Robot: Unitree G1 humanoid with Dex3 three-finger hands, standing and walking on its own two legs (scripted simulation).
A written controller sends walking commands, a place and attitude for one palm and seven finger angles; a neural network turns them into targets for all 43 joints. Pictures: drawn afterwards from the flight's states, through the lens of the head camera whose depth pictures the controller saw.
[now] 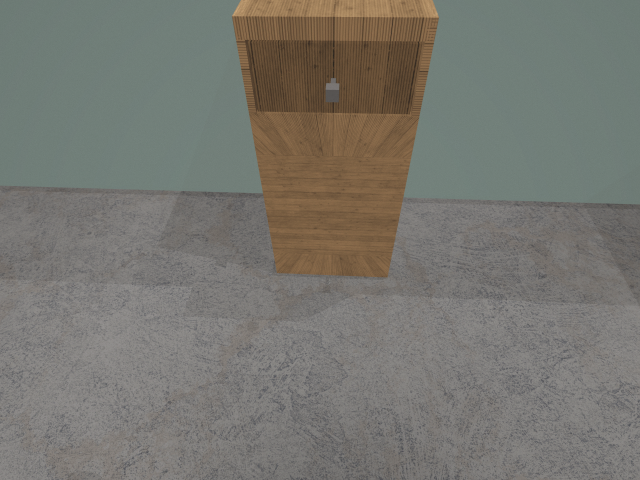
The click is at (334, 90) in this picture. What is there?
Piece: drawer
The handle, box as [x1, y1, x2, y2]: [326, 78, 338, 101]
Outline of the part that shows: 331,78 331,82 326,83 326,101 338,101 338,83 335,82 335,78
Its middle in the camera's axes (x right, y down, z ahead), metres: +0.03 -0.35 +0.90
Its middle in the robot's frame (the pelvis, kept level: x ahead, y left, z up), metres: +0.91 +0.02 +0.02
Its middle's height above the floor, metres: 0.80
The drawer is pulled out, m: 0.00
